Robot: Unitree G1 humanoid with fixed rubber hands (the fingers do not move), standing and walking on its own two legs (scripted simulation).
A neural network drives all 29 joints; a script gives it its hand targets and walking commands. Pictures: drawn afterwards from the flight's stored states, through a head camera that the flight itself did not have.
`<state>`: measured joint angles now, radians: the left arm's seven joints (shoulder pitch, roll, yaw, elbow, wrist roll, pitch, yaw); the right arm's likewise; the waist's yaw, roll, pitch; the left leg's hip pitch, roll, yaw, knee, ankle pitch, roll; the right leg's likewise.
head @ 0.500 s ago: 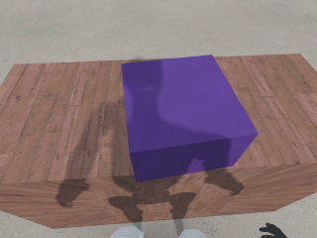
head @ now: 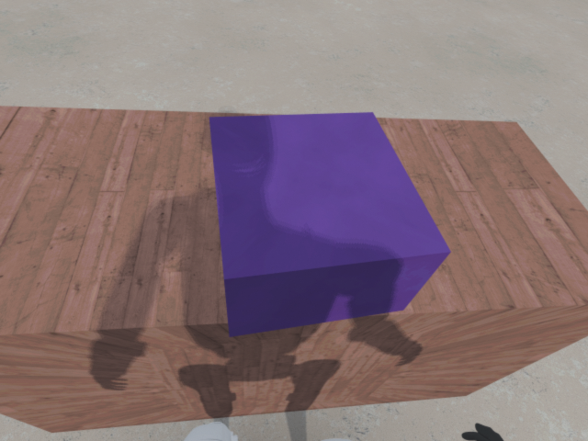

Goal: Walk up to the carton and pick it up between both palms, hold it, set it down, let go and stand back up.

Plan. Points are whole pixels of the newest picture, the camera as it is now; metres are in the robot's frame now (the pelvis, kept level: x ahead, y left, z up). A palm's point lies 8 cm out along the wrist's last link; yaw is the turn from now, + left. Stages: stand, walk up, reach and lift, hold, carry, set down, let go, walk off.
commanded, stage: walk up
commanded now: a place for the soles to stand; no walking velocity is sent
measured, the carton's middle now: (307, 214) +0.43 -0.02 +0.05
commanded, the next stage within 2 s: stand in 1.06 s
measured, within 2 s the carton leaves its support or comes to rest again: neither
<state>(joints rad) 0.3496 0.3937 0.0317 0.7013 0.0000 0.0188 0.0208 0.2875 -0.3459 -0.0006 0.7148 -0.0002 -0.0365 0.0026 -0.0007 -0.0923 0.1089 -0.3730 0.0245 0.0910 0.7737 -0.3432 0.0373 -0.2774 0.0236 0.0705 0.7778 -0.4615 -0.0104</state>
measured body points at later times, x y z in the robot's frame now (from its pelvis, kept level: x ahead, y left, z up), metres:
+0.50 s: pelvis -0.01 -0.02 +0.00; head +0.01 -0.03 +0.45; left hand +0.09 +0.29 -0.09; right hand +0.10 -0.32 -0.11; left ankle +0.05 +0.11 -0.71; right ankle -0.01 -0.13 -0.71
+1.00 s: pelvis -0.01 -0.01 +0.00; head +0.00 -0.01 +0.45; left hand +0.10 +0.29 -0.09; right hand +0.10 -0.32 -0.10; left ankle +0.05 +0.11 -0.71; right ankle +0.00 -0.12 -0.71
